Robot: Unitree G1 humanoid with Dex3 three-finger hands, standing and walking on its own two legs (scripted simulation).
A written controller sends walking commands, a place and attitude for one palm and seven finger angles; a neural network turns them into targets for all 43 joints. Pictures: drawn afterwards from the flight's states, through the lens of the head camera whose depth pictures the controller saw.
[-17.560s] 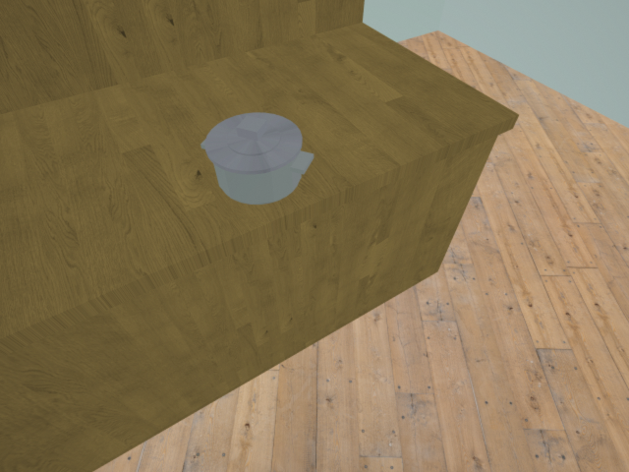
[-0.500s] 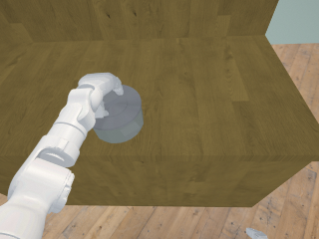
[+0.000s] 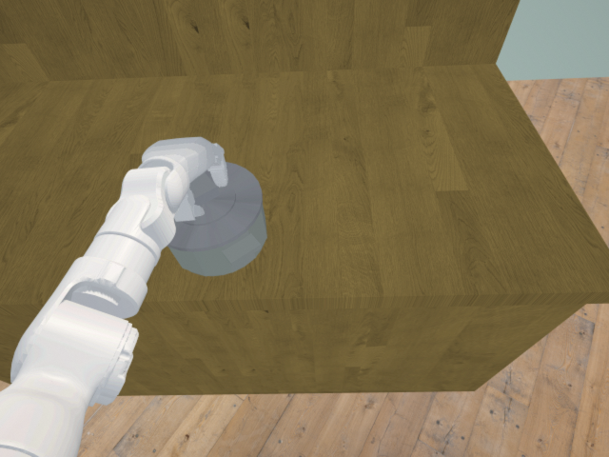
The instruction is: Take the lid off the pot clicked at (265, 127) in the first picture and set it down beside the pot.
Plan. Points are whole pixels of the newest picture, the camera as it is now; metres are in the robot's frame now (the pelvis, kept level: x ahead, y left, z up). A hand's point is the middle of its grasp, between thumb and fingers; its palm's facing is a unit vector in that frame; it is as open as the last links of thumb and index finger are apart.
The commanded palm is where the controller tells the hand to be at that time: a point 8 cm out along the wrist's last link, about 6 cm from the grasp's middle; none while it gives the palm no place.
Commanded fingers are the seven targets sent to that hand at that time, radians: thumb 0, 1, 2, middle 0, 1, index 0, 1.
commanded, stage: close the fingers and squeeze the knob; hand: left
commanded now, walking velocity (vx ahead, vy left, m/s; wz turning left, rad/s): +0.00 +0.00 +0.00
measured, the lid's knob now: (199, 189) +0.48 +0.14 +0.07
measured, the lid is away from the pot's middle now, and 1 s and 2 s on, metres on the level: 0.00 0.00 0.01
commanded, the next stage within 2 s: lift the lid straight up in 0.98 s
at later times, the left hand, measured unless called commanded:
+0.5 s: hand (191, 195) +0.45 +0.15 +0.09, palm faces -0.35 -0.04 -0.94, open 7.4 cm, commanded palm +0.45 +0.15 +0.15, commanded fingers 0.00 0.42 0.81 -0.73 -1.00 -0.77 -1.02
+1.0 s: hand (192, 194) +0.45 +0.14 +0.09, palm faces -0.36 -0.03 -0.93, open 7.4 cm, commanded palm +0.45 +0.15 +0.15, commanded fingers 0.00 0.62 0.93 -0.85 -1.05 -0.91 -1.08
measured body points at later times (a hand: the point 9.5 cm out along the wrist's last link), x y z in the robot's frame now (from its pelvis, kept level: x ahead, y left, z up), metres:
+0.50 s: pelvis +0.00 +0.00 +0.00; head +0.04 -0.03 +0.45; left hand +0.46 +0.15 +0.15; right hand +0.09 -0.26 -0.13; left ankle +0.01 +0.11 -0.74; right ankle -0.04 -0.14 -0.74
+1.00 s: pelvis +0.00 +0.00 +0.00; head +0.04 -0.03 +0.45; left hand +0.47 +0.14 +0.15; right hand +0.08 -0.27 -0.14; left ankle +0.01 +0.11 -0.74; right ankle -0.04 -0.14 -0.74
